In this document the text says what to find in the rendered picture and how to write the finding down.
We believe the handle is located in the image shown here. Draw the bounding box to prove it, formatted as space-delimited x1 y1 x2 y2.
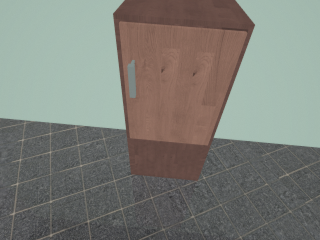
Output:
127 60 136 98

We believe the cupboard door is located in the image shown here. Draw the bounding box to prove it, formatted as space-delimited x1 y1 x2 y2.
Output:
119 21 248 146

